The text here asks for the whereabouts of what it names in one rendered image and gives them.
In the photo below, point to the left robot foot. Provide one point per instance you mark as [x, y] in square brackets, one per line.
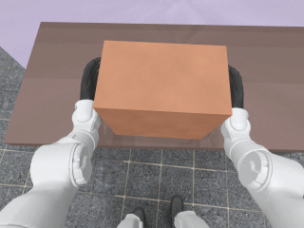
[139, 212]

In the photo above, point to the robot right upper arm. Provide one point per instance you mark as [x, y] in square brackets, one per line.
[277, 186]

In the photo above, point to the robot left upper arm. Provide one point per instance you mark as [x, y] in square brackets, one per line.
[57, 172]

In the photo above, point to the right robot forearm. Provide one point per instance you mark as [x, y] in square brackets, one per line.
[237, 141]

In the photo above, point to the robot right hand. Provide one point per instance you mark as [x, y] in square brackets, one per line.
[236, 88]

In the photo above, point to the table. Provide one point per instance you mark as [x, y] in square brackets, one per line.
[269, 59]

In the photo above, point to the robot left thigh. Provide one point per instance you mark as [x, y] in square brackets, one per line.
[131, 223]

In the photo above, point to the left robot forearm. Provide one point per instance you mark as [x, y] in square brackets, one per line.
[86, 123]

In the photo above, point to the robot left hand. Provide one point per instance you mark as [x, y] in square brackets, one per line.
[90, 79]

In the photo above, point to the carton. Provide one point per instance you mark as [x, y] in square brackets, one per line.
[163, 90]

